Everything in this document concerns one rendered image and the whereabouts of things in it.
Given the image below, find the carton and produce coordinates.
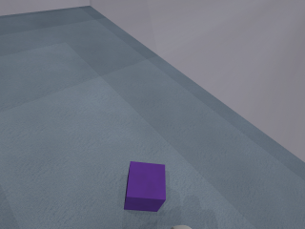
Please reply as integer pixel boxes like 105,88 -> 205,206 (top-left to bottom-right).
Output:
124,161 -> 166,212

